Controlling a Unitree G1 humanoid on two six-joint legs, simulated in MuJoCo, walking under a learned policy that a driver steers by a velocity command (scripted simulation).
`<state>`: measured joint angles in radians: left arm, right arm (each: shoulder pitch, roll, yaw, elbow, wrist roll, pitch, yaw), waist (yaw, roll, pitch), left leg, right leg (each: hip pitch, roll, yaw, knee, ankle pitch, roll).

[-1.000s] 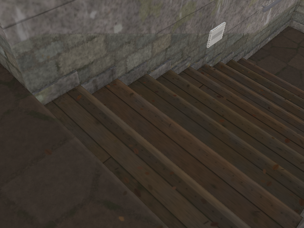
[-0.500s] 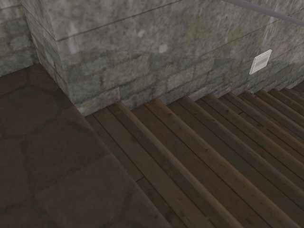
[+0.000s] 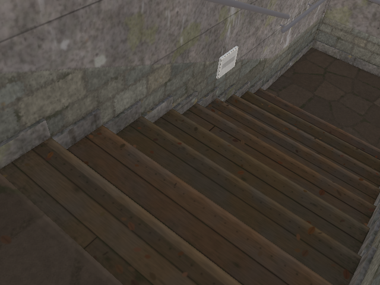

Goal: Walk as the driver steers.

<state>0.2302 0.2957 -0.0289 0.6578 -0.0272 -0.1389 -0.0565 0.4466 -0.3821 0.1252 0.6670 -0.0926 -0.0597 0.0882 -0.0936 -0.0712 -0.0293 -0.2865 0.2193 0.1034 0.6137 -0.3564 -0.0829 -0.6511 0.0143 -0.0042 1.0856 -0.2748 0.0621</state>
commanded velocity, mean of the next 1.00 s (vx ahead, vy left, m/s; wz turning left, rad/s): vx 0.15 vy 0.08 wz -0.42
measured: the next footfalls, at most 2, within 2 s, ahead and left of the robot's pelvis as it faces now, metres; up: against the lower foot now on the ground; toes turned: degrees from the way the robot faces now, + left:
right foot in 0.06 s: +0.09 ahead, -0.15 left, +0.00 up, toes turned +2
left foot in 0.44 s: +0.05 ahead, +0.07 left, +0.00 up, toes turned -12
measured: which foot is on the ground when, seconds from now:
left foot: down 0.00-0.04, up 0.06-0.42, down 0.44-0.70, up 0.72-1.00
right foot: up 0.00-0.04, down 0.06-0.46, up 0.48-0.68, down 0.70-1.00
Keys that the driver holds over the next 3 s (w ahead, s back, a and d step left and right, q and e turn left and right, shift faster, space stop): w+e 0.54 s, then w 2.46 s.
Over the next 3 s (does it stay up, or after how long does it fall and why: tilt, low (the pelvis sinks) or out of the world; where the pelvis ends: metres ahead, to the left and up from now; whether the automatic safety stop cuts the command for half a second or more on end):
stays up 0.11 -0.05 0.01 its command is cut before an obstacle after 0.5 s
